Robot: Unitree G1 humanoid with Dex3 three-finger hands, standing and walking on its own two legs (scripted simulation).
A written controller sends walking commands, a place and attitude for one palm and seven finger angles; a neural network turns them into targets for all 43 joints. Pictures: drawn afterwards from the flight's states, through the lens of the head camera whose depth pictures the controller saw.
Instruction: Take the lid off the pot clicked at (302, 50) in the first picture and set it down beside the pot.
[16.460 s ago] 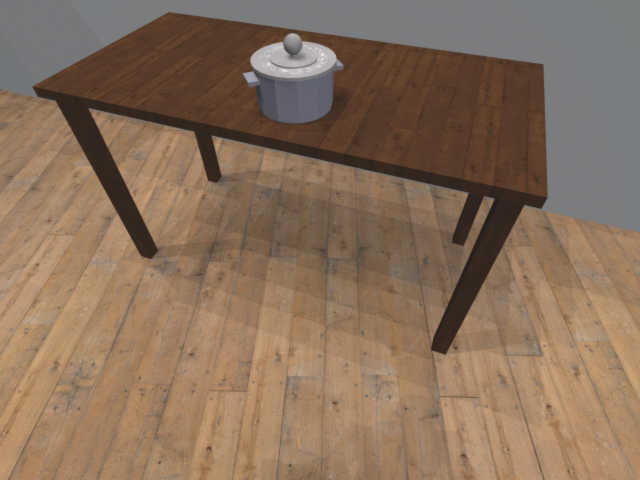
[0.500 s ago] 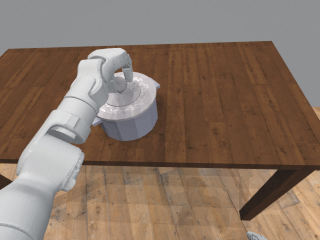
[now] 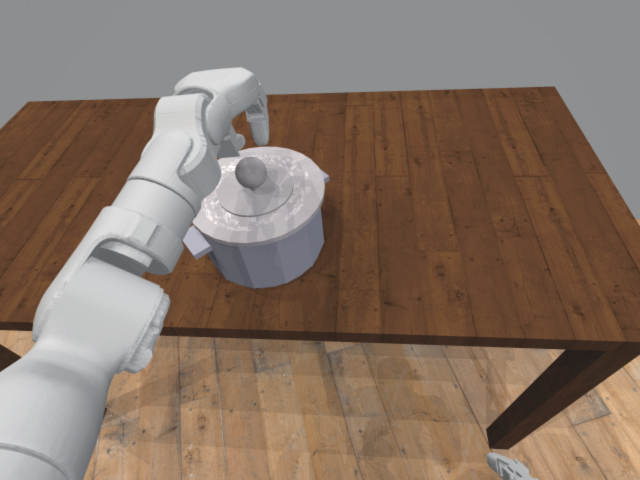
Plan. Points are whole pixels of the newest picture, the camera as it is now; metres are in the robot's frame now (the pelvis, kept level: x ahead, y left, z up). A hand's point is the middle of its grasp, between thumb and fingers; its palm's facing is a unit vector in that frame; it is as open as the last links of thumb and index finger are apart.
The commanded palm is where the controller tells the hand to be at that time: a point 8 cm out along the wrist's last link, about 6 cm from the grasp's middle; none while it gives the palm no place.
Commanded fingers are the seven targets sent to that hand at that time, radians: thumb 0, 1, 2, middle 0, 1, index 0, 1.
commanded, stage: lift the lid straight up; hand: left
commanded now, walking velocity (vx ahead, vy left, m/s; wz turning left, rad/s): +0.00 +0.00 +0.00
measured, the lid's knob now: (251, 172) +0.50 +0.09 +0.12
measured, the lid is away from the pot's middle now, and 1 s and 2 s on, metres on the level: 0.01 0.01 0.01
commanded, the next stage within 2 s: open the fingers wide in 0.22 s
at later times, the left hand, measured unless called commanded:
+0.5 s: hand (224, 120) +0.47 +0.09 +0.23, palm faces -0.18 -0.02 -0.98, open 4.1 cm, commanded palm +0.45 +0.10 +0.28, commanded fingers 0.00 0.45 1.04 -0.90 -0.82 -0.88 -0.81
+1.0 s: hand (234, 119) +0.47 +0.08 +0.23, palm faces -0.18 -0.01 -0.98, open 8.0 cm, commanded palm +0.45 +0.09 +0.28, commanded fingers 0.00 -0.22 1.33 -0.80 -0.20 -0.80 -0.20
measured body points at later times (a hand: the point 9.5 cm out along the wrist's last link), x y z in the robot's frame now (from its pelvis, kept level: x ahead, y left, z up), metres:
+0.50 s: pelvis +0.00 +0.00 +0.00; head +0.02 -0.04 +0.45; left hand +0.47 +0.09 +0.28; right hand +0.13 -0.24 -0.13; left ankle -0.06 +0.08 -0.74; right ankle +0.05 -0.13 -0.74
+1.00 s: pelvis -0.01 +0.00 +0.00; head +0.02 -0.04 +0.45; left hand +0.47 +0.08 +0.28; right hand +0.11 -0.25 -0.13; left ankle -0.06 +0.08 -0.74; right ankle +0.05 -0.13 -0.74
